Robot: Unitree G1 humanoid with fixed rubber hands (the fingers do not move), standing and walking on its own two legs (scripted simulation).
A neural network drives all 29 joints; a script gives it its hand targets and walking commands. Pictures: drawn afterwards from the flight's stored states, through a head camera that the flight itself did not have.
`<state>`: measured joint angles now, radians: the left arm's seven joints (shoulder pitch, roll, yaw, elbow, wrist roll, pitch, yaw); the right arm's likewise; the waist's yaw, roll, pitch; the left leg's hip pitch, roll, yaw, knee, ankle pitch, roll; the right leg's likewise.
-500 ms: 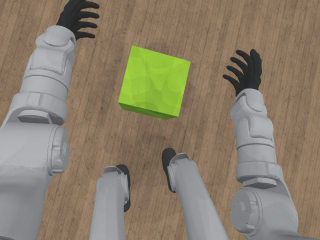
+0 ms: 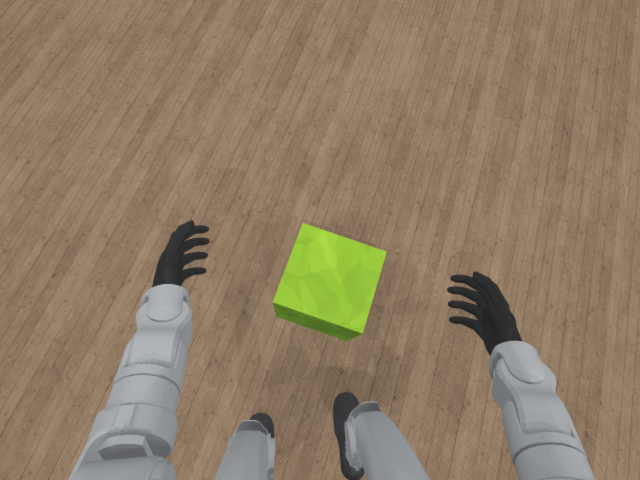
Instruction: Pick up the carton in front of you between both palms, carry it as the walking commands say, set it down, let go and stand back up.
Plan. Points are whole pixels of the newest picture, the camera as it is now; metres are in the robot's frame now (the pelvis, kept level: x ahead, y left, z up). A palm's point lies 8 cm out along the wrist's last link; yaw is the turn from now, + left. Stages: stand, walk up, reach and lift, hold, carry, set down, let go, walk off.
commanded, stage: let go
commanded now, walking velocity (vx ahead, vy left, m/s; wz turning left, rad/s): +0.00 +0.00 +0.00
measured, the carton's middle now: (326, 286) +0.45 -0.08 -0.59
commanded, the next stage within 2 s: stand in 1.00 s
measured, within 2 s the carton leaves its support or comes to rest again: neither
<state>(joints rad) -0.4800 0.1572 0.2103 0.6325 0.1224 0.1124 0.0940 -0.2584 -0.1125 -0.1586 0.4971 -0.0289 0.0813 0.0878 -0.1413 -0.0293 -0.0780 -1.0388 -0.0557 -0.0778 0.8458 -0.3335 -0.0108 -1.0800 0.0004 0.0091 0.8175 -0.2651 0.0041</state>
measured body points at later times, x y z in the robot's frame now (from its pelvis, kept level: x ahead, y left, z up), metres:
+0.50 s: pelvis +0.06 +0.00 +0.06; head +0.12 +0.01 +0.50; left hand +0.28 +0.22 -0.03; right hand +0.22 -0.24 -0.02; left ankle +0.02 +0.12 -0.68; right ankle +0.05 -0.12 -0.68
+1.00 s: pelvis +0.04 +0.00 +0.05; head +0.04 +0.00 +0.50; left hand +0.22 +0.22 -0.02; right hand +0.21 -0.24 -0.01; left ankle +0.02 +0.12 -0.68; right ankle +0.05 -0.12 -0.68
